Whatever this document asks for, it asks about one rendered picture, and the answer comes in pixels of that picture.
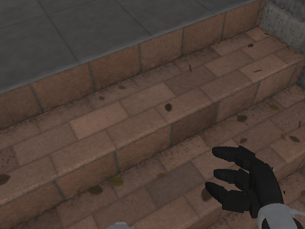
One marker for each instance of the robot right hand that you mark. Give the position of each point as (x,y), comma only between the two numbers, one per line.
(258,188)

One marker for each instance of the robot left shin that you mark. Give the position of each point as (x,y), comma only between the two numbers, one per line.
(120,222)

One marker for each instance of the right robot forearm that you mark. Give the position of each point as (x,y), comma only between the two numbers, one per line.
(277,216)

